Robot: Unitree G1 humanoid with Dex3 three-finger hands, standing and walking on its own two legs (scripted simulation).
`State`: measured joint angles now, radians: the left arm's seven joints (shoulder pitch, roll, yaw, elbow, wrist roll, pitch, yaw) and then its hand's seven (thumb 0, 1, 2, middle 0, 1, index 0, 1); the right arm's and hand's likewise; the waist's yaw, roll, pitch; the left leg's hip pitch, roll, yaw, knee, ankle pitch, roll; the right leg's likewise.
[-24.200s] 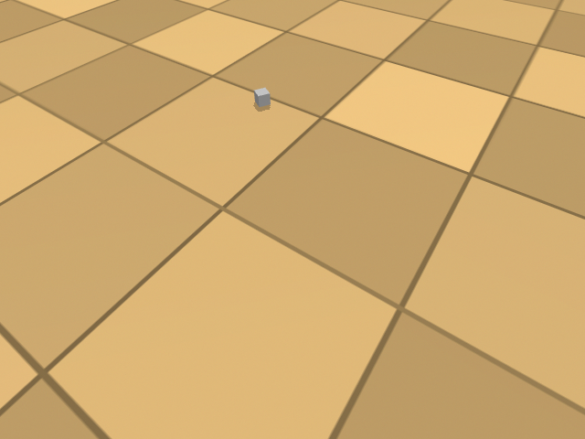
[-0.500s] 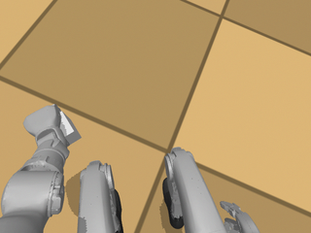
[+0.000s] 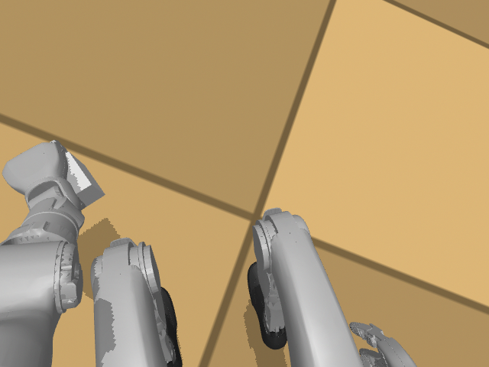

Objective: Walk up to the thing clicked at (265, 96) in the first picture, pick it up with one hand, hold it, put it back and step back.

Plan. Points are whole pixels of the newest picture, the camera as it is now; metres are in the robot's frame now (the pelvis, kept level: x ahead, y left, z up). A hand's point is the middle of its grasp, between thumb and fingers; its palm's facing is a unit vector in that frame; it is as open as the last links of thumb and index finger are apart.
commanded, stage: crouch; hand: left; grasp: from above
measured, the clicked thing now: (69, 185) +0.45 +0.26 -0.21
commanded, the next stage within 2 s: lower in 0.28 s
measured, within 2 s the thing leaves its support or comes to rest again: rests again in 1.36 s
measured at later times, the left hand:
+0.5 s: hand (69, 185) +0.45 +0.26 -0.22, palm faces -0.39 -0.20 -0.90, open 10.5 cm
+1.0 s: hand (85, 183) +0.47 +0.25 -0.28, palm faces -0.36 -0.23 -0.90, open 10.5 cm
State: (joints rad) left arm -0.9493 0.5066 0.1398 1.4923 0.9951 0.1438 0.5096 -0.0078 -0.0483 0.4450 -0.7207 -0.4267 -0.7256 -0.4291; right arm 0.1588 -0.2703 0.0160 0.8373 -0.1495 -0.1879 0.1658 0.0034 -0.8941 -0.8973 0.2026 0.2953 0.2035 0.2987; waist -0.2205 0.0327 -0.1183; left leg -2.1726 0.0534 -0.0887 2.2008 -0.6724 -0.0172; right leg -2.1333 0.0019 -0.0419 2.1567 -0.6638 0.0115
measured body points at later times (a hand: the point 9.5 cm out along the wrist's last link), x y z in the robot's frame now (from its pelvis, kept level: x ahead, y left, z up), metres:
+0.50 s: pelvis +0.00 +0.00 -0.05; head +0.24 +0.03 +0.33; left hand +0.47 +0.26 -0.16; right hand +0.01 -0.26 -0.16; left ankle +0.08 +0.13 -0.36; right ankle +0.09 -0.12 -0.36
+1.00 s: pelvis +0.00 +0.01 -0.08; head +0.27 +0.04 +0.29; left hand +0.48 +0.26 -0.23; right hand +0.00 -0.25 -0.18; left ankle +0.08 +0.13 -0.36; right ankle +0.09 -0.12 -0.36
